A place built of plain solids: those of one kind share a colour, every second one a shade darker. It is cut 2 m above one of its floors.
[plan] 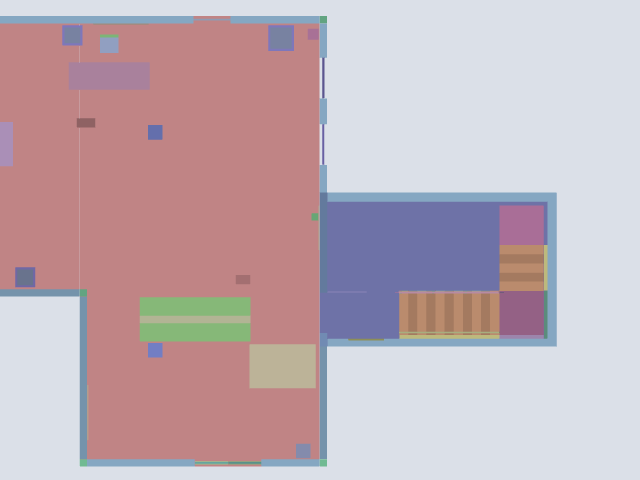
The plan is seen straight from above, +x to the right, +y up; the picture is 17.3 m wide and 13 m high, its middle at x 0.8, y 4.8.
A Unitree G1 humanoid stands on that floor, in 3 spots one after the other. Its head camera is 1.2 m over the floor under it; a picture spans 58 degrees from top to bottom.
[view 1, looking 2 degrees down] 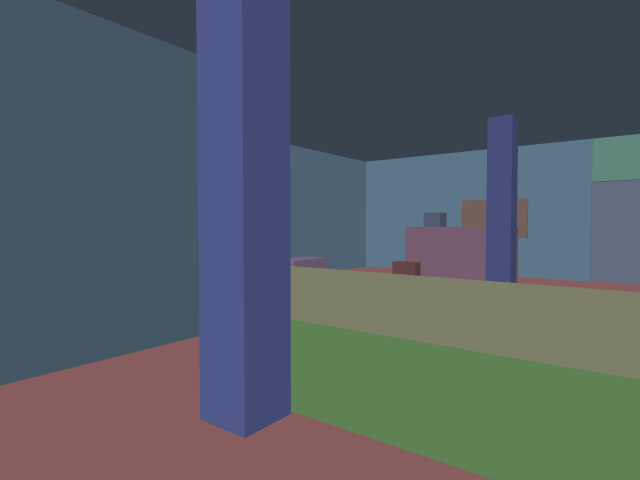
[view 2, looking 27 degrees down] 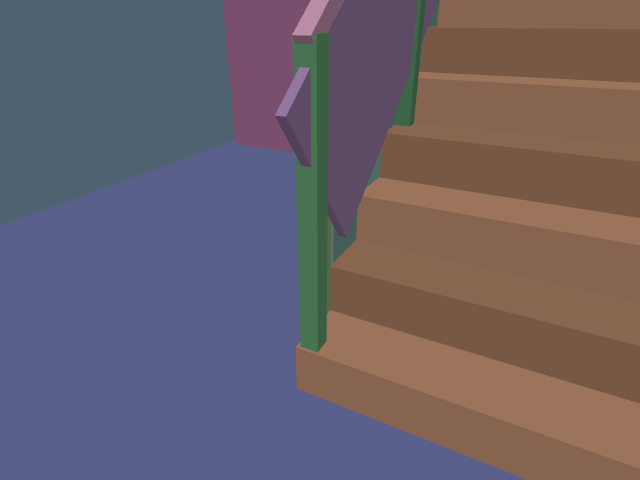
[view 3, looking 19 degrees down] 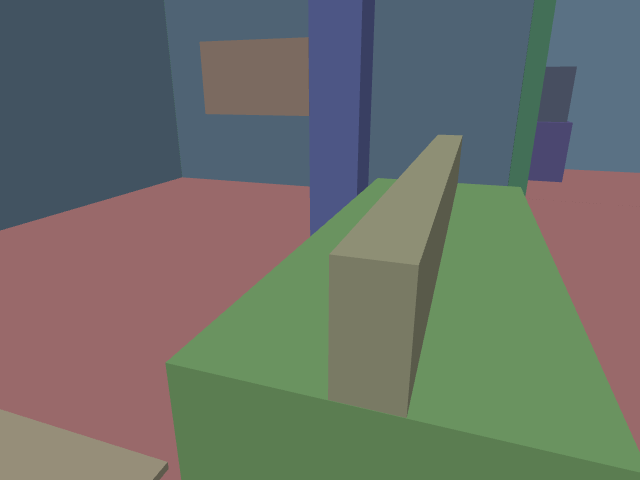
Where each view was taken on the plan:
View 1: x -1.69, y -0.03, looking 127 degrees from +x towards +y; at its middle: wall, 10.68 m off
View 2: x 1.95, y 2.83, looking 27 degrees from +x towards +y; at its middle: posts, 1.28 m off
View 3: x -0.21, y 2.83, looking -161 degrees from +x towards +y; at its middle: lobby_island_seat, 2.30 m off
